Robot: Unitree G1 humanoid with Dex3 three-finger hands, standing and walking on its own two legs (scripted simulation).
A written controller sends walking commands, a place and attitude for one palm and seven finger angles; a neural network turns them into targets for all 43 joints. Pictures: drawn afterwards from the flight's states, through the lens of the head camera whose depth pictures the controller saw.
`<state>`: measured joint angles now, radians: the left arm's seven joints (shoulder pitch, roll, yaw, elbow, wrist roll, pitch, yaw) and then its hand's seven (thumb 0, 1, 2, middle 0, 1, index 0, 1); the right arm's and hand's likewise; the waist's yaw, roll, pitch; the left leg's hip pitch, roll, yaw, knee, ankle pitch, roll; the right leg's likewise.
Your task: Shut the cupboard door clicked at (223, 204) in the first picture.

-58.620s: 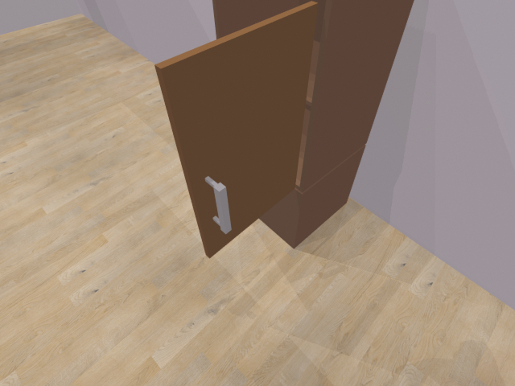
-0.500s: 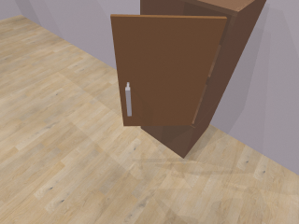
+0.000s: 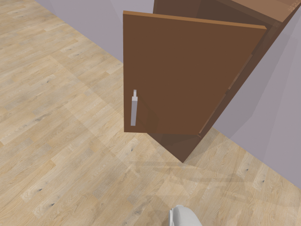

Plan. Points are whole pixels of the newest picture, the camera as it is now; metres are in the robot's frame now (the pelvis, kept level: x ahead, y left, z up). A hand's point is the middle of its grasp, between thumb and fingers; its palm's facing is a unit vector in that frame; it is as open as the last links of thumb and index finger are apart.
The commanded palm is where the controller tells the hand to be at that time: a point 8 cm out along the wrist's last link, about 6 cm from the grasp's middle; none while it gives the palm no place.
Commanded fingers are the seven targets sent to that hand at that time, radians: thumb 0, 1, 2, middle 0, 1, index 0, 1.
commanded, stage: shuffle to correct the standing spot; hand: left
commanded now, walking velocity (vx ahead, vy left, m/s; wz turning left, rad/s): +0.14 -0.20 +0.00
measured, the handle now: (134, 108) +0.54 +0.07 -0.12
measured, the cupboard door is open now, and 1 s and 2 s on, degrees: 42 42 42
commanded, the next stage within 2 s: come to a stop and stand still in 1.14 s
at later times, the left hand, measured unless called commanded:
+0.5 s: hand (116, 193) +0.24 +0.10 -0.20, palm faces +0.04 -0.99 -0.16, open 7.2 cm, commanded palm none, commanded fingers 0.00 0.90 0.90 -0.20 -0.30 -0.20 -0.30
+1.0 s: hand (144, 192) +0.24 +0.01 -0.19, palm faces +0.01 -0.97 -0.25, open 7.4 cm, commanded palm none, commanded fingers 0.00 0.90 0.90 -0.20 -0.30 -0.20 -0.30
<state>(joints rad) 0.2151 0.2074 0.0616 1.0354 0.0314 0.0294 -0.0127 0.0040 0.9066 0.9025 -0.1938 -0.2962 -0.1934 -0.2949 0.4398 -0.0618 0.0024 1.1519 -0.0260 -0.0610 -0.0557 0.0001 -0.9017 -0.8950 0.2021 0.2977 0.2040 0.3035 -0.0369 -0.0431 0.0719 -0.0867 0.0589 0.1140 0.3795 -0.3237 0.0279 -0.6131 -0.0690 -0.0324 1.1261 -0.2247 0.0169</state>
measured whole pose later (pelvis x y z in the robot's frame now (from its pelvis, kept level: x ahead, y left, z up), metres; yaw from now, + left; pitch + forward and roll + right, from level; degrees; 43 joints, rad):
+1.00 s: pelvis +0.19 -0.19 -0.03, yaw +1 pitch +0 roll +0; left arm 0.19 0.18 0.05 0.96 0.03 0.04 0.00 0.00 0.90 0.90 -0.20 -0.30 -0.20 -0.30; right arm 0.19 -0.25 -0.10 1.02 -0.01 0.07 -0.06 0.00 -0.90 -0.90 0.20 0.30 0.20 0.30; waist -0.02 0.05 0.13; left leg -0.41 0.11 -0.01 1.03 -0.59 -0.05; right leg -0.39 -0.06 -0.09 0.64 -0.26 0.00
